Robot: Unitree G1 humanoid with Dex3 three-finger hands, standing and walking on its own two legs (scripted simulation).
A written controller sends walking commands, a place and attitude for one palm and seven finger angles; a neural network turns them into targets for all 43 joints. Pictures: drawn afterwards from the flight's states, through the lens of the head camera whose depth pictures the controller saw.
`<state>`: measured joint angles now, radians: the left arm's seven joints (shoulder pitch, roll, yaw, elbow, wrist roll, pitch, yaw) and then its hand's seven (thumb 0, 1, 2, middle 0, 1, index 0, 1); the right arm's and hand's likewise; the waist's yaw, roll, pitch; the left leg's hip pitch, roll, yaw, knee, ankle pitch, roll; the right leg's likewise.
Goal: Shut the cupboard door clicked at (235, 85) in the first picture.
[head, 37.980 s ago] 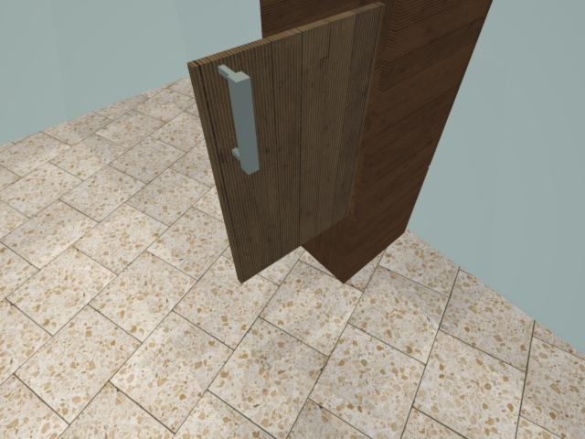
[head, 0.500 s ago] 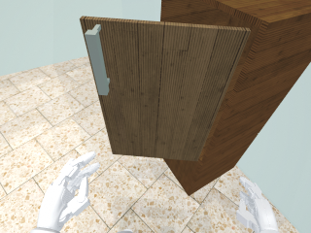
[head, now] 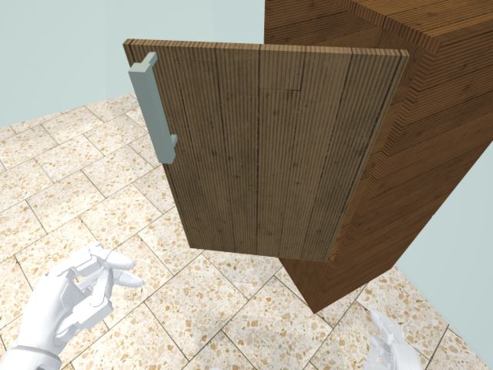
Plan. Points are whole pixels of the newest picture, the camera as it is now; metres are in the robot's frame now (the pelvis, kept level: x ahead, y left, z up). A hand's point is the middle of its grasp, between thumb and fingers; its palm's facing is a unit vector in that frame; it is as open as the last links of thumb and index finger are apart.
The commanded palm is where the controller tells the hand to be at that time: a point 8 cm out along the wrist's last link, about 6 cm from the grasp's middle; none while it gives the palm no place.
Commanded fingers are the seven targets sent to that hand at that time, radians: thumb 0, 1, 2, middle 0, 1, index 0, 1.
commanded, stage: raise the hand and make a fist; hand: left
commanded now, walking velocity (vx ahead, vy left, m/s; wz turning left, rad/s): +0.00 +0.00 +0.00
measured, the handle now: (159, 111) +0.45 +0.17 +0.20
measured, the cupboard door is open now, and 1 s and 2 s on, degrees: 55 55 55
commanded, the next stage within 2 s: bring the fist close to the handle in 1.08 s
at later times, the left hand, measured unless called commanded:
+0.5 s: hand (75, 258) +0.21 +0.22 +0.17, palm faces -0.02 -1.00 -0.09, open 3.0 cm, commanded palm +0.19 +0.26 +0.18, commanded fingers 0.00 0.90 0.90 -1.30 -1.50 -1.30 -1.50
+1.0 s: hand (78, 238) +0.22 +0.21 +0.19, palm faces +0.00 -1.00 -0.09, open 3.1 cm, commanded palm +0.19 +0.25 +0.20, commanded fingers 0.00 0.90 0.90 -1.30 -1.50 -1.30 -1.50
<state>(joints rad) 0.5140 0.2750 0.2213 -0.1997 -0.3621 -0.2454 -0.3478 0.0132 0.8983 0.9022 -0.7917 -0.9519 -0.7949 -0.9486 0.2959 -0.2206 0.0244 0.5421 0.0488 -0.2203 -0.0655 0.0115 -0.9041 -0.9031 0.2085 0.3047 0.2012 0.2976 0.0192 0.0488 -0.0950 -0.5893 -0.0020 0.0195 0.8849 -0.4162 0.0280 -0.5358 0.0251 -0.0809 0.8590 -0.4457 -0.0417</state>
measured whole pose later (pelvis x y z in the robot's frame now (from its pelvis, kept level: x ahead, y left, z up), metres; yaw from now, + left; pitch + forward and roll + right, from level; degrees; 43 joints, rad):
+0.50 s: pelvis +0.00 +0.02 +0.03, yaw +1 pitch -1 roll -2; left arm 0.31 0.31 0.20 -0.31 -0.31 0.02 -0.26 0.01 0.90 0.90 -1.24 -1.43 -1.24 -1.43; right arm 0.23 -0.23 0.09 0.56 0.06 -0.27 -0.07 0.01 -0.90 -0.90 0.21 0.30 0.20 0.30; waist 0.05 0.05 -0.05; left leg -0.32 -0.03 0.02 0.66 -0.32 0.06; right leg -0.26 0.01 -0.07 0.61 -0.34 -0.01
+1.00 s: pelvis +0.00 +0.01 +0.04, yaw +0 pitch -4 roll -1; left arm 0.21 0.32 0.24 -0.31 -0.31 0.19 -0.25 0.01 0.90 0.90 -1.30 -1.50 -1.30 -1.50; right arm 0.22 -0.26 0.07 0.59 0.07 -0.22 -0.08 0.01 -0.91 -0.90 0.21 0.30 0.20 0.30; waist 0.05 0.05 -0.03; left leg -0.21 -0.02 0.02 0.55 -0.27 0.04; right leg -0.16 0.02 -0.07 0.52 -0.29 -0.03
